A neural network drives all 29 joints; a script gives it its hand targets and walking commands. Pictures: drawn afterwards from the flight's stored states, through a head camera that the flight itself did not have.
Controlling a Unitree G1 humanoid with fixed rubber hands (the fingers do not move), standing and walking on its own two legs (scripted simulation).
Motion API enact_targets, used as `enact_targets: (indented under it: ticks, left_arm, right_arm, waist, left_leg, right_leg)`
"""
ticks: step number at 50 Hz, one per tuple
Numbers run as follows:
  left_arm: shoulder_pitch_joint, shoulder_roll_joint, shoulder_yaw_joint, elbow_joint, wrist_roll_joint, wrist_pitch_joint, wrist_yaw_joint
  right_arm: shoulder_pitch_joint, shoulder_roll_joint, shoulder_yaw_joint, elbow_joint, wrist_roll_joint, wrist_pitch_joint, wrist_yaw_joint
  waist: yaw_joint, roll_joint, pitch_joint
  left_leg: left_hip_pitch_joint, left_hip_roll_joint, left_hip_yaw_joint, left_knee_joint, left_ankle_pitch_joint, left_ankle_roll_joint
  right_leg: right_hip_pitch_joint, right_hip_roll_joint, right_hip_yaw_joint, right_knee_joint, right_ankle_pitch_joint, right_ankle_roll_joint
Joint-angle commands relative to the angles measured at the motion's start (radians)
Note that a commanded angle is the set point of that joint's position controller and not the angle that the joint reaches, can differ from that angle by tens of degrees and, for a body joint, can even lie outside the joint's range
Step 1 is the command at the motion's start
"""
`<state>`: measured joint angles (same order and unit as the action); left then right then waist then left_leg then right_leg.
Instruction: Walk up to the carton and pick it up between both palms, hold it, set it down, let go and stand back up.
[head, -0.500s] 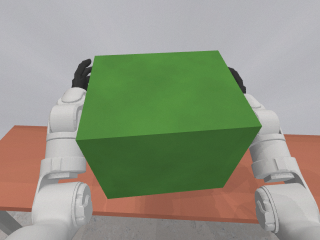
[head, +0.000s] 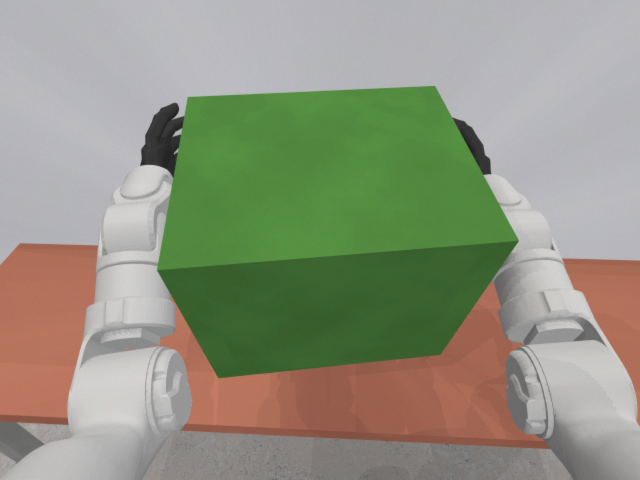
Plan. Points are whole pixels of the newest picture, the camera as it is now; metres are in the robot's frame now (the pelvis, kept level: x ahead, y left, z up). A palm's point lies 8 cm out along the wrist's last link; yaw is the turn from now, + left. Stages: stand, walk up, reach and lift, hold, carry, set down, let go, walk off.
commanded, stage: set down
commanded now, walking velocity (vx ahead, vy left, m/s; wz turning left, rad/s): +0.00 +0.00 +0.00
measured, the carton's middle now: (323, 235) +0.34 +0.02 +0.17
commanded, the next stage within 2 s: none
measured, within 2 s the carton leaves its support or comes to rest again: neither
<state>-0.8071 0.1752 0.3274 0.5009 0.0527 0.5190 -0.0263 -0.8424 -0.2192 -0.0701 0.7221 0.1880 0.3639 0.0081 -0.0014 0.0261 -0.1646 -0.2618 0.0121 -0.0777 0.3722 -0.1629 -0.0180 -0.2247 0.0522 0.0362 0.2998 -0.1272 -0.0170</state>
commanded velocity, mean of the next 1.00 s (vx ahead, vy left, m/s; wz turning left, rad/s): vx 0.00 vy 0.00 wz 0.00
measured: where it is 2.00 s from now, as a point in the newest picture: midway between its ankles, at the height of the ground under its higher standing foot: outside the picture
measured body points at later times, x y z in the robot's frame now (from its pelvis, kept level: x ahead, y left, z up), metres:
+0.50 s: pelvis +0.00 +0.00 +0.00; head -0.03 +0.00 +0.45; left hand +0.40 +0.21 +0.19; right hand +0.42 -0.16 +0.17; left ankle +0.02 +0.13 -0.75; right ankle +0.01 -0.11 -0.75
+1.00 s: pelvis +0.01 +0.00 +0.00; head +0.01 -0.01 +0.45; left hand +0.42 +0.21 +0.15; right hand +0.44 -0.17 +0.14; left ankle +0.02 +0.13 -0.75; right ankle +0.01 -0.11 -0.75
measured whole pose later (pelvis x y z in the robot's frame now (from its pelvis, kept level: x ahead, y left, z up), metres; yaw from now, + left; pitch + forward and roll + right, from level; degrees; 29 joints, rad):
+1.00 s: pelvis +0.01 +0.00 +0.00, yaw +0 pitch +3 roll -1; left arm -0.67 0.11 0.33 0.51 0.06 0.40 0.07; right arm -0.82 -0.22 -0.03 0.91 0.17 0.17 0.08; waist 0.00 0.03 -0.08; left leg -0.25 0.01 -0.08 0.36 -0.17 -0.03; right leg -0.21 0.05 0.04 0.30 -0.14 -0.02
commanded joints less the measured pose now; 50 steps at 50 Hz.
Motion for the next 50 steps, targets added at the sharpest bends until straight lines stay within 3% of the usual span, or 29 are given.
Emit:
enact_targets:
  ticks: [1,5,8,10,11,16,19,22,24,27,30,35,38,39,41,45,49,50]
  left_arm:
    - [-0.462,-0.641,-0.363,-0.271,-0.025,-0.059,-0.118]
    - [-0.460,-0.651,-0.446,-0.378,-0.044,-0.074,-0.088]
    - [-0.482,-0.646,-0.477,-0.402,-0.054,-0.075,-0.076]
    - [-0.488,-0.632,-0.458,-0.364,-0.047,-0.070,-0.076]
    - [-0.482,-0.621,-0.439,-0.347,-0.036,-0.067,-0.075]
    - [-0.475,-0.607,-0.363,-0.241,0.002,-0.049,-0.086]
    - [-0.481,-0.605,-0.328,-0.182,0.013,-0.059,-0.084]
    - [-0.517,-0.622,-0.335,-0.183,0.007,-0.083,-0.069]
    - [-0.549,-0.658,-0.371,-0.218,-0.018,-0.112,-0.050]
    - [-0.577,-0.702,-0.431,-0.235,-0.050,-0.150,-0.027]
    - [-0.590,-0.709,-0.454,-0.231,-0.055,-0.175,-0.001]
    - [-0.465,-0.660,-0.340,-0.073,0.023,-0.132,-0.024]
    - [-0.413,-0.630,-0.272,-0.051,0.059,-0.109,-0.036]
    - [-0.392,-0.622,-0.253,-0.041,0.067,-0.105,-0.038]
    - [-0.431,-0.636,-0.277,-0.083,0.046,-0.116,-0.034]
    - [-0.495,-0.697,-0.371,-0.178,-0.018,-0.182,0.003]
    - [-0.541,-0.748,-0.507,-0.302,-0.085,-0.265,0.059]
    - [-0.547,-0.750,-0.521,-0.312,-0.088,-0.277,0.071]
  right_arm:
    - [-0.746,0.580,0.333,-0.394,0.105,-0.159,0.090]
    - [-0.701,0.576,0.368,-0.420,0.120,-0.171,0.084]
    - [-0.657,0.571,0.341,-0.396,0.108,-0.171,0.084]
    - [-0.620,0.561,0.308,-0.325,0.093,-0.155,0.092]
    - [-0.617,0.558,0.298,-0.305,0.088,-0.153,0.101]
    - [-0.611,0.524,0.193,-0.157,0.037,-0.150,0.136]
    - [-0.643,0.516,0.161,-0.123,0.013,-0.168,0.159]
    - [-0.673,0.531,0.151,-0.129,0.004,-0.200,0.175]
    - [-0.726,0.553,0.185,-0.186,0.011,-0.238,0.180]
    - [-0.759,0.575,0.211,-0.237,0.023,-0.272,0.179]
    - [-0.752,0.562,0.215,-0.215,0.028,-0.286,0.180]
    - [-0.655,0.500,0.134,-0.062,-0.007,-0.252,0.194]
    - [-0.627,0.471,0.111,-0.003,-0.009,-0.238,0.210]
    - [-0.641,0.467,0.116,-0.019,-0.007,-0.240,0.216]
    - [-0.664,0.479,0.124,-0.054,-0.002,-0.257,0.220]
    - [-0.757,0.534,0.204,-0.195,0.027,-0.317,0.213]
    - [-0.775,0.545,0.260,-0.285,0.041,-0.383,0.212]
    - [-0.751,0.534,0.247,-0.267,0.037,-0.388,0.211]
  waist:
    - [0.064,-0.001,-0.482]
    - [0.050,0.014,-0.550]
    - [0.030,0.022,-0.537]
    - [0.017,0.012,-0.445]
    - [0.030,0.014,-0.429]
    - [0.026,0.015,-0.289]
    - [0.045,0.010,-0.264]
    - [0.062,0.018,-0.304]
    - [0.086,0.024,-0.407]
    - [0.081,0.025,-0.499]
    - [0.085,0.050,-0.524]
    - [0.086,0.019,-0.260]
    - [0.106,0.005,-0.192]
    - [0.129,0.008,-0.205]
    - [0.122,0.015,-0.265]
    - [0.145,0.018,-0.513]
    - [0.141,0.048,-0.733]
    - [0.126,0.058,-0.747]
  left_leg:
    - [0.217,-0.054,0.067,-0.021,0.397,-0.012]
    - [0.271,-0.047,0.046,0.014,0.529,-0.034]
    - [0.288,-0.043,0.037,0.012,0.517,-0.040]
    - [0.269,-0.040,0.043,-0.011,0.419,-0.038]
    - [0.263,-0.038,0.045,-0.023,0.378,-0.033]
    - [0.195,-0.025,0.057,-0.090,0.162,-0.015]
    - [0.156,-0.022,0.063,-0.118,0.078,-0.005]
    - [0.154,-0.019,0.070,-0.117,0.079,-0.011]
    - [0.189,-0.018,0.066,-0.087,0.181,-0.021]
    - [0.227,-0.018,0.058,-0.050,0.283,-0.032]
    - [0.259,-0.014,0.049,-0.030,0.330,-0.049]
    - [0.206,-0.005,0.068,-0.093,0.190,-0.029]
    - [0.174,-0.002,0.080,-0.113,0.144,-0.017]
    - [0.166,0.000,0.088,-0.116,0.148,-0.014]
    - [0.177,-0.004,0.085,-0.097,0.190,-0.020]
    - [0.243,-0.007,0.074,-0.020,0.420,-0.043]
    - [0.355,0.001,0.048,0.066,0.672,-0.082]
    - [0.378,0.004,0.041,0.072,0.699,-0.089]
  right_leg:
    - [0.400,-0.008,-0.044,-0.001,0.338,0.019]
    - [0.394,0.009,-0.057,0.012,0.410,0.015]
    - [0.356,0.009,-0.061,0.000,0.379,0.014]
    - [0.322,0.008,-0.061,-0.024,0.281,0.012]
    - [0.312,0.006,-0.061,-0.021,0.246,0.015]
    - [0.256,-0.011,-0.064,-0.046,0.058,0.014]
    - [0.232,-0.018,-0.061,-0.049,-0.012,0.016]
    - [0.218,-0.018,-0.067,-0.037,-0.007,0.012]
    - [0.214,-0.007,-0.076,-0.017,0.068,0.009]
    - [0.205,-0.001,-0.080,-0.015,0.136,0.003]
    - [0.166,0.009,-0.087,-0.016,0.137,-0.007]
    - [0.156,0.002,-0.085,-0.049,0.023,-0.005]
    - [0.173,-0.002,-0.083,-0.045,-0.004,0.000]
    - [0.179,-0.004,-0.081,-0.044,-0.006,-0.001]
    - [0.181,-0.002,-0.083,-0.028,0.030,-0.002]
    - [0.172,0.014,-0.087,-0.003,0.173,-0.008]
    - [0.102,0.037,-0.106,0.007,0.282,-0.018]
    - [0.076,0.039,-0.113,-0.001,0.276,-0.021]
